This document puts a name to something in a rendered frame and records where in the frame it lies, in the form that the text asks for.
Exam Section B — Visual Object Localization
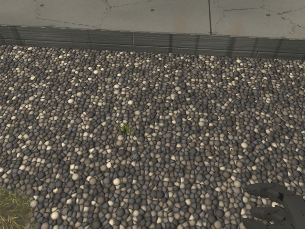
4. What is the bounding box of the right robot hand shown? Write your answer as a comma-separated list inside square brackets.
[242, 181, 305, 229]

